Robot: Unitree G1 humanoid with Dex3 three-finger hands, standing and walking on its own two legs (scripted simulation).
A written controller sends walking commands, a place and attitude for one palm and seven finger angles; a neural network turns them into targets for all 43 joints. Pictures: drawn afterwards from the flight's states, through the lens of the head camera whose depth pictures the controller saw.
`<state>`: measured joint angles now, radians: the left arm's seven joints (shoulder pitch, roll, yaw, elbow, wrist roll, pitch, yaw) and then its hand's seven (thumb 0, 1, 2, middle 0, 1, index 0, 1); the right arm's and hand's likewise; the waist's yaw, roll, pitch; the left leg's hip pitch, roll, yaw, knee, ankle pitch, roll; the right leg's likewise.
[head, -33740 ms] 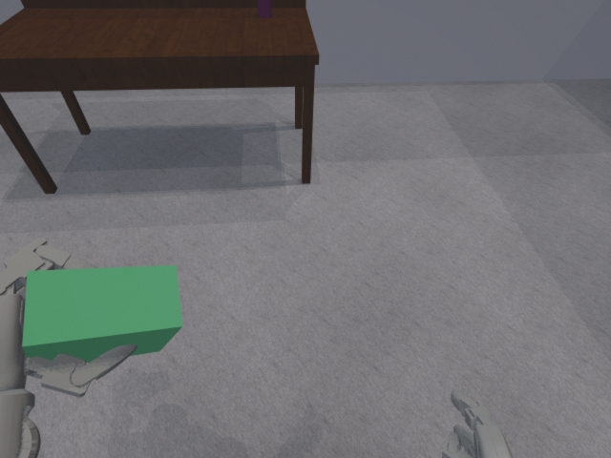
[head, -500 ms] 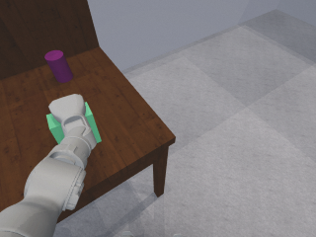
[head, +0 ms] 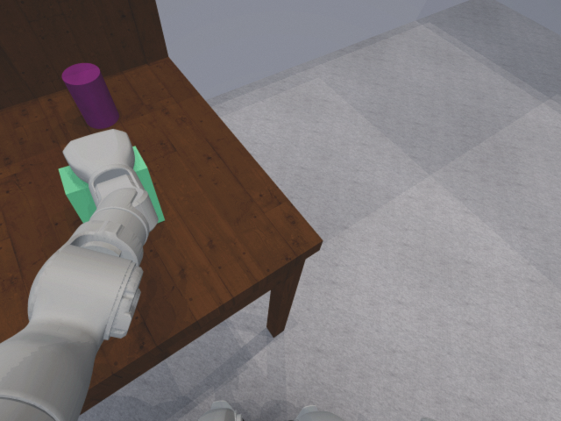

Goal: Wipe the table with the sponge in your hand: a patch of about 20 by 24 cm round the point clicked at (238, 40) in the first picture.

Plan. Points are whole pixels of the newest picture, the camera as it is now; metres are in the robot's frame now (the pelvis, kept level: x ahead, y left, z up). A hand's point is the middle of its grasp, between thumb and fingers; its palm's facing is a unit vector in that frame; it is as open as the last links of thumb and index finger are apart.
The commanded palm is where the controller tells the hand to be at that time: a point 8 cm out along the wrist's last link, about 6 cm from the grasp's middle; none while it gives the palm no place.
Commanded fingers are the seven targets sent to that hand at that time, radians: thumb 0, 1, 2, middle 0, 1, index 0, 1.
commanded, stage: wipe forward along the third lane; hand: left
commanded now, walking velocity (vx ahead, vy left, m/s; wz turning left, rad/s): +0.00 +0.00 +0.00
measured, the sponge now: (120, 205) +0.47 +0.23 -0.02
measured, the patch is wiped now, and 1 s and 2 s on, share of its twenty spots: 1.00 1.00 1.00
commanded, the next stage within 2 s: wipe back along the third lane in 0.22 s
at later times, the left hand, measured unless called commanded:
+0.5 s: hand (105, 167) +0.51 +0.25 +0.02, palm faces -0.11 +0.01 -0.99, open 9.9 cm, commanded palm +0.49 +0.21 +0.06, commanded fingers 0.00 0.10 1.30 -1.20 -1.60 -1.20 -1.60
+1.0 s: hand (113, 186) +0.47 +0.23 +0.03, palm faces -0.07 +0.00 -1.00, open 9.9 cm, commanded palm +0.43 +0.19 +0.05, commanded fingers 0.00 0.10 1.30 -1.20 -1.60 -1.20 -1.60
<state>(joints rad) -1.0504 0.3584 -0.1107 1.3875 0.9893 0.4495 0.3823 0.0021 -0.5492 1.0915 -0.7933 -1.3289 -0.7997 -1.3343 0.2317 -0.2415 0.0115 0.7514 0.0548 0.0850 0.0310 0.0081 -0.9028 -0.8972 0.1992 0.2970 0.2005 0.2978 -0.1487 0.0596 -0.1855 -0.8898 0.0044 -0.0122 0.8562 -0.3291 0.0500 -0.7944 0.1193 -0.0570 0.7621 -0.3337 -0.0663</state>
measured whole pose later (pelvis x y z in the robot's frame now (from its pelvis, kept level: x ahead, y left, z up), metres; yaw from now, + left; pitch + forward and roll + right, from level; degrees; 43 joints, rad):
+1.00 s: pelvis +0.04 +0.04 +0.02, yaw +1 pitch +17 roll -4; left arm -0.86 0.13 -0.32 1.20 0.90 0.53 0.48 0.00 -0.47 1.05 -0.73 -1.35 -0.73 -1.36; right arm 0.15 -0.21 -0.03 0.77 0.05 0.18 0.10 0.01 -0.90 -0.90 0.20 0.30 0.20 0.30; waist -0.03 0.04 -0.21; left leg -0.69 -0.05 0.00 0.74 -0.35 0.09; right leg -0.58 0.07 -0.03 0.63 -0.35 -0.02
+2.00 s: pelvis +0.02 -0.01 +0.03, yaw +2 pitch +8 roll -1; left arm -0.50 0.08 -0.37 0.94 0.91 0.56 0.48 -0.01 -0.45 1.04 -0.71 -1.37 -0.71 -1.38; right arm 0.09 -0.22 -0.02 0.74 0.08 0.26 0.06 0.01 -0.91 -0.90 0.20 0.30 0.20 0.30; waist 0.02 0.05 -0.18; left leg -0.48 -0.02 -0.01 0.62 -0.28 0.03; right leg -0.40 0.10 -0.03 0.56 -0.30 -0.08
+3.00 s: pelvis +0.02 -0.02 +0.04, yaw +0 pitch +5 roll +0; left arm -0.33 0.15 -0.28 0.69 0.94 0.56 0.37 0.00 -0.46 1.05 -0.72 -1.37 -0.73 -1.37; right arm 0.08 -0.24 0.00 0.70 0.09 0.25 0.01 0.01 -0.90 -0.90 0.20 0.30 0.20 0.30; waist 0.01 0.05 -0.15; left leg -0.40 -0.01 0.02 0.58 -0.27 0.03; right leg -0.34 0.10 0.00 0.54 -0.29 -0.09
